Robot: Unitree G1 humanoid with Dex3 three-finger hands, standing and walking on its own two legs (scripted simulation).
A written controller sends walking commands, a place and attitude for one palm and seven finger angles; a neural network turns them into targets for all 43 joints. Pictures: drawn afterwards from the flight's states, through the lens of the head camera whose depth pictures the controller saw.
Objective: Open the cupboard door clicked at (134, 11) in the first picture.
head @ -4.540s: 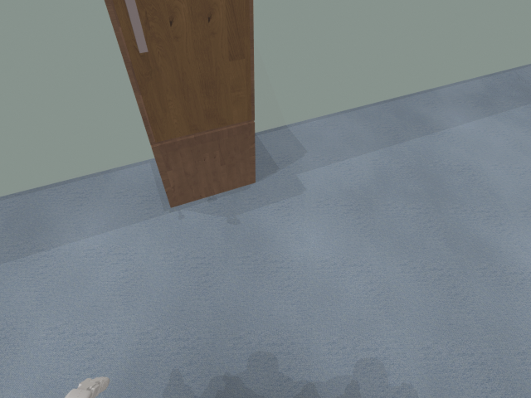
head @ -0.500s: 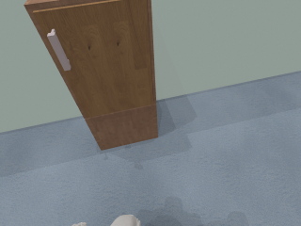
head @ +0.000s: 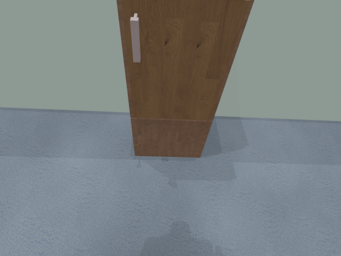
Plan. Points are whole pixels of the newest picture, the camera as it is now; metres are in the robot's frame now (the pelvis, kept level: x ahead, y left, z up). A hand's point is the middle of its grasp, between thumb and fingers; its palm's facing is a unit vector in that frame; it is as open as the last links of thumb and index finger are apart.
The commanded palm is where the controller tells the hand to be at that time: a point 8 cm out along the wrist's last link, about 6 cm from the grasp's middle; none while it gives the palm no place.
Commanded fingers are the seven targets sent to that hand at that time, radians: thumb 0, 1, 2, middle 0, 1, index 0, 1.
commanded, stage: take the last steps up to it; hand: left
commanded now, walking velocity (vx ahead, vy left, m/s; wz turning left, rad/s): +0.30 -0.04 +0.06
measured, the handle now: (136, 38) +0.78 +0.20 +0.10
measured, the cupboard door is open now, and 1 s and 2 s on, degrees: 0 0 0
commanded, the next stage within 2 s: come to a stop and stand still in 0.70 s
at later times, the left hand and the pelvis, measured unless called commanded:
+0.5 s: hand out of the picture +0.11 +0.13 -0.17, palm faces +0.10 -0.97 -0.22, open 7.2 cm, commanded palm none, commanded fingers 0.00 0.90 0.90 -0.20 -0.30 -0.20 -0.30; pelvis +0.11 -0.05 +0.00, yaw +3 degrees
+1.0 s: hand (112, 213) +0.26 +0.19 -0.19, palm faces +0.12 -0.98 -0.17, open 7.4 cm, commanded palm none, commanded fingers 0.00 0.90 0.90 -0.20 -0.30 -0.20 -0.30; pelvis +0.26 +0.02 -0.01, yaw +2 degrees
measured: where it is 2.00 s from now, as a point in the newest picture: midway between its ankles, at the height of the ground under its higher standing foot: outside the picture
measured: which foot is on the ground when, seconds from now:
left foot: down 0.00-0.30, up 0.32-0.74, down 0.76-1.00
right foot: up 0.00-0.26, down 0.28-0.78, up 0.80-1.00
